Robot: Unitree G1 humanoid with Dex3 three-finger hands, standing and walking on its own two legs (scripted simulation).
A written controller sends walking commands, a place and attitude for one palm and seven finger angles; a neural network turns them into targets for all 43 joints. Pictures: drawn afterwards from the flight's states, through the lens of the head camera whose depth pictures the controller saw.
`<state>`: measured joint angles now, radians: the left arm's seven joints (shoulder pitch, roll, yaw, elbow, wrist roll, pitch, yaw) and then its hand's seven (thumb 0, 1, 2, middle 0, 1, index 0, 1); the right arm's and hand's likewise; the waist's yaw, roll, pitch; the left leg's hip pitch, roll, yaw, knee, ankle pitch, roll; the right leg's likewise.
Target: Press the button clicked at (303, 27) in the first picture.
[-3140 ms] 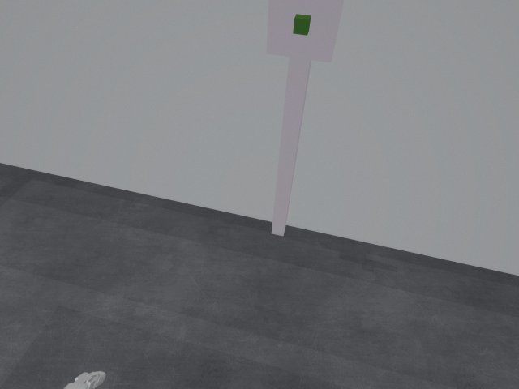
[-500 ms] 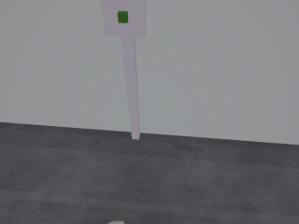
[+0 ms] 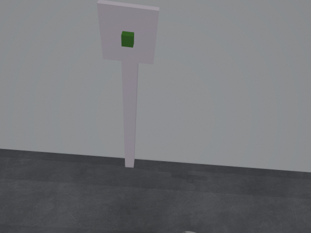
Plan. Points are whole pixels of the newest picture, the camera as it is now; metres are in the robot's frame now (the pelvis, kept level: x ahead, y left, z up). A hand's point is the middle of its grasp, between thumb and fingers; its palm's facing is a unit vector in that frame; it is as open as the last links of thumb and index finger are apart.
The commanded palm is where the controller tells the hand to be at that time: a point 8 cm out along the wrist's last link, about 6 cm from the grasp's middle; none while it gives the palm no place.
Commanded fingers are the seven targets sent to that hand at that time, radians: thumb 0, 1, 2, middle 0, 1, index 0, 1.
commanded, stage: take the last steps up to it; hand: left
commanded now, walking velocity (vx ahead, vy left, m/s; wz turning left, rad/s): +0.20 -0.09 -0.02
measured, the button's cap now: (127, 38) +0.63 +0.15 +0.19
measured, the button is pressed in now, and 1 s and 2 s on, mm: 0 0 0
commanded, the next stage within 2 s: come to a stop and stand still in 0.14 s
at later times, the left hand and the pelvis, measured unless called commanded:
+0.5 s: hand (117, 202) +0.24 +0.12 -0.18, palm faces +0.03 -0.98 -0.19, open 7.2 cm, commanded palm none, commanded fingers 0.00 0.90 0.90 -0.20 -0.30 -0.20 -0.30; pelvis +0.14 -0.04 -0.01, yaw +2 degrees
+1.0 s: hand out of the picture +0.07 +0.24 -0.19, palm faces +0.10 -0.98 -0.16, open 7.4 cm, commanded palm none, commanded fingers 0.00 0.90 0.90 -0.20 -0.30 -0.20 -0.30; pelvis +0.11 +0.05 +0.01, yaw +1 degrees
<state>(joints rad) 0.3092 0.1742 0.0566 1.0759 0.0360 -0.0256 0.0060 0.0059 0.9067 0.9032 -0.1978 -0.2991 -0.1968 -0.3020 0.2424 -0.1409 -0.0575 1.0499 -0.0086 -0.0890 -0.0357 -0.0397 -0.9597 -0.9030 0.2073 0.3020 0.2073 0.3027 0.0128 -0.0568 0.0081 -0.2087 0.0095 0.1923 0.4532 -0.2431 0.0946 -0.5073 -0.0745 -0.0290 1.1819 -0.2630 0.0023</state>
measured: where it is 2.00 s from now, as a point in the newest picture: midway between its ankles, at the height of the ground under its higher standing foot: outside the picture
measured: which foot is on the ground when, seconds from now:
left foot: down 0.00-0.36, up 0.38-0.74, down 0.76-1.00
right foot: up 0.00-0.34, down 0.36-0.76, up 0.78-1.00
